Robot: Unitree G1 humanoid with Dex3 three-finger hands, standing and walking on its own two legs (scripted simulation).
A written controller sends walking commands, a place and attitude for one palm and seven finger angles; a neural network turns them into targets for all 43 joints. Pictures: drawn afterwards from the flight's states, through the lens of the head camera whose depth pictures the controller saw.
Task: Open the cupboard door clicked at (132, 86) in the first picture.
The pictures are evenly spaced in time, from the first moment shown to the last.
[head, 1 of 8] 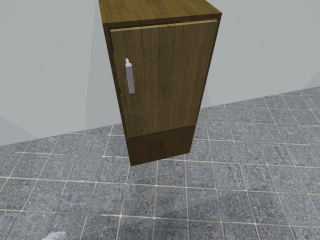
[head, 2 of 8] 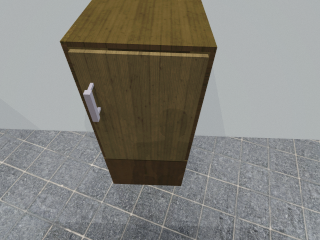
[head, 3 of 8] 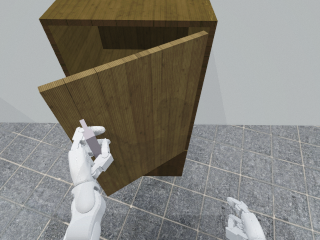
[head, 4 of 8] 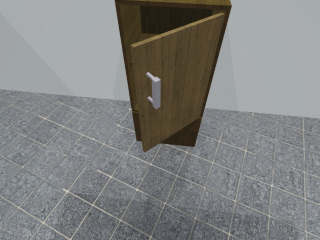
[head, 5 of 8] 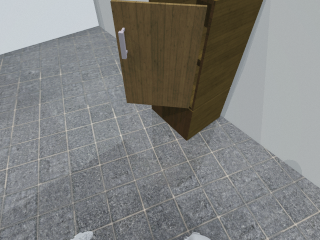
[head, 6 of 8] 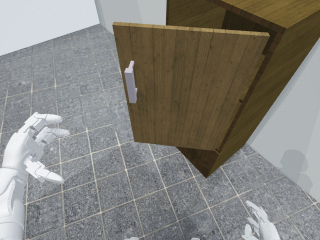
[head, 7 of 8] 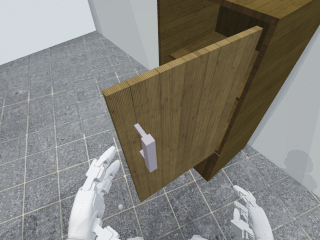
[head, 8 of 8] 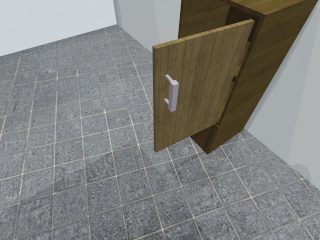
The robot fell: no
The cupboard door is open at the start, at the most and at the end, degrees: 0 86 84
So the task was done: yes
